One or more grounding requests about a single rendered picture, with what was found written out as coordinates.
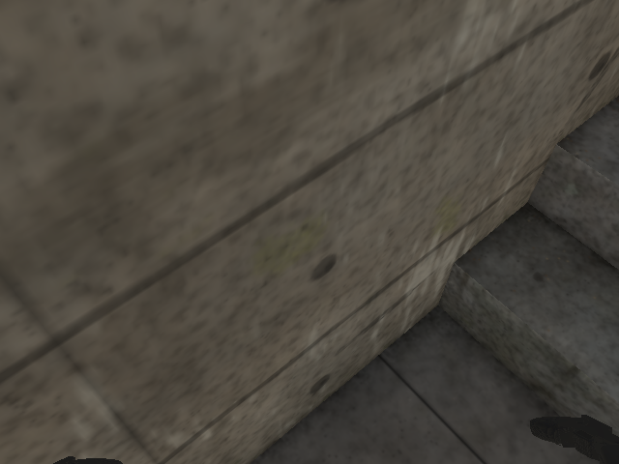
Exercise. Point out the robot right hand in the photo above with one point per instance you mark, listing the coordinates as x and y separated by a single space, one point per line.
587 435

